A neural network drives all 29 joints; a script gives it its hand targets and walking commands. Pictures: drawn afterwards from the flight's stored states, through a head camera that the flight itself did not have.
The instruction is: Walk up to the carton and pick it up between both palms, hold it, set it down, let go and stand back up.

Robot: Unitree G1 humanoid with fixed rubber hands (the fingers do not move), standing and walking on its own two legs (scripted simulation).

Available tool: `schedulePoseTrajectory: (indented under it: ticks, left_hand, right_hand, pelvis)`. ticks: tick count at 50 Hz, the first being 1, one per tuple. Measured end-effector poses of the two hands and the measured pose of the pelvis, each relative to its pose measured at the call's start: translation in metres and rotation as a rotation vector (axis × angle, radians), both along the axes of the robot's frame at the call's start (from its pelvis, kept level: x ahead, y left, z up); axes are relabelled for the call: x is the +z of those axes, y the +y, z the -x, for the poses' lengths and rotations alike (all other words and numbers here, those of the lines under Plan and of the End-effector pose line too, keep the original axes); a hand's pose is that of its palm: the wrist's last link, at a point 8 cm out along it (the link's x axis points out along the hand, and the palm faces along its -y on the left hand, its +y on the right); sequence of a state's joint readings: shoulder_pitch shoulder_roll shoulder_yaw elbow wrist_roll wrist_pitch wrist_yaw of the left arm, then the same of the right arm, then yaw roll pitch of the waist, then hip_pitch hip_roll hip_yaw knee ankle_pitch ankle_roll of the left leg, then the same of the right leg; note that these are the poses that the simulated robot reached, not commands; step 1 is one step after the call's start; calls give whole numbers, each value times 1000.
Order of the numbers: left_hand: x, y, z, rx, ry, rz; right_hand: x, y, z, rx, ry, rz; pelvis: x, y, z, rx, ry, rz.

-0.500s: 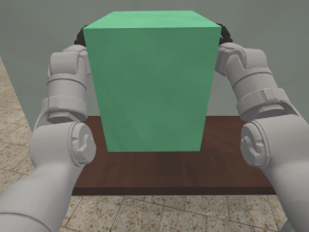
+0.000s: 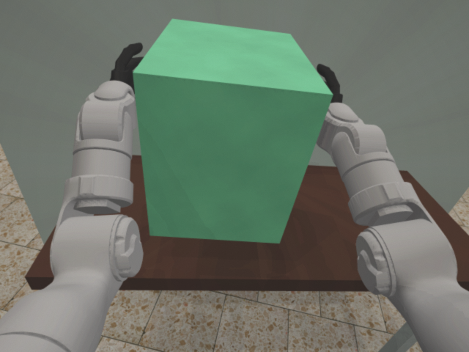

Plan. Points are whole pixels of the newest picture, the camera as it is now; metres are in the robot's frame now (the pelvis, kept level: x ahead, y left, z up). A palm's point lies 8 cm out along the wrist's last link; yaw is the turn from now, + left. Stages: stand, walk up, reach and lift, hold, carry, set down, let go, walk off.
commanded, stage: set down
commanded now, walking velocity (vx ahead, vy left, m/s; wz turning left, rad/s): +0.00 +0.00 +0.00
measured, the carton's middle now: (224, 128) +0.42 +0.00 +0.23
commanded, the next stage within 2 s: none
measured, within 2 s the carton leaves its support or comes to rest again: neither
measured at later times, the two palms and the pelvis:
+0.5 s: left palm (144, 96) +0.41 +0.13 +0.29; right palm (337, 134) +0.35 -0.18 +0.27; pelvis -0.01 +0.01 +0.00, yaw -1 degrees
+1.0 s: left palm (134, 116) +0.43 +0.15 +0.25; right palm (317, 152) +0.35 -0.16 +0.23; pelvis -0.02 +0.02 +0.00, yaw -1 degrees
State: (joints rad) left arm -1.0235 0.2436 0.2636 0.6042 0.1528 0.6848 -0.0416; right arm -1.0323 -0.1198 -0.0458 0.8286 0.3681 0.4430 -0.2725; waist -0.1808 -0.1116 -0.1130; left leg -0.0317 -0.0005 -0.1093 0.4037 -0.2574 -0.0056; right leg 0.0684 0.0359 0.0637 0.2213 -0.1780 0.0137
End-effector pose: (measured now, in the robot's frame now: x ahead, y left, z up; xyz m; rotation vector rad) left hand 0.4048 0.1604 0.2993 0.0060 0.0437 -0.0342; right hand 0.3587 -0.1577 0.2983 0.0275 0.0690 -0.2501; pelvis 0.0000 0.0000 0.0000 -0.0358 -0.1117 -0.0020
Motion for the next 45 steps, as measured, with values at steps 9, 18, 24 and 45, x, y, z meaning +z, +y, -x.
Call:
schedulePoseTrajectory:
  ticks: [9,18,24,45]
  left_hand:
    - [3,-23,-6,-35,4,-19]
    - [0,-35,-7,-48,27,-41]
    - [-7,-31,-8,-52,37,-37]
    - [-43,-6,-16,-87,59,-13]
  right_hand:
    - [-10,-21,6,-36,2,-24]
    - [-23,-31,9,-49,25,-37]
    - [-32,-27,10,-53,32,-40]
    - [-59,-1,12,-92,37,-56]
  pelvis:
    - [-1,7,-2,-19,3,1]
    - [0,10,2,-28,9,-5]
    - [1,9,8,-20,12,-7]
    - [2,12,24,-8,22,-9]
